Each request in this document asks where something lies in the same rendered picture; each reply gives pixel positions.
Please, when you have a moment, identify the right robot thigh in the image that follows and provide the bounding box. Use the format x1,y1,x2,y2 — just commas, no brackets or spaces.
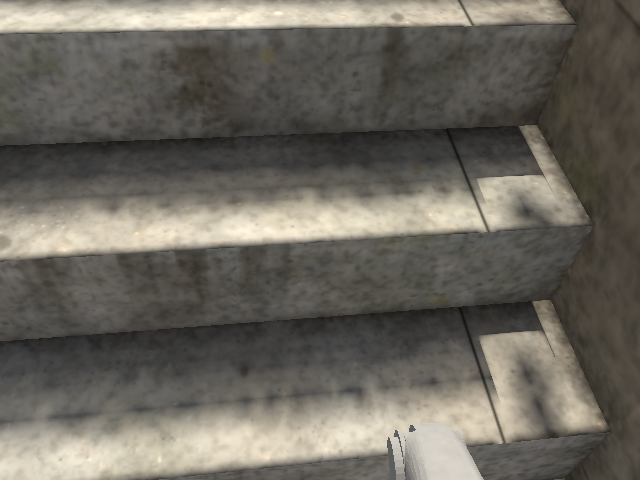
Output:
387,422,484,480

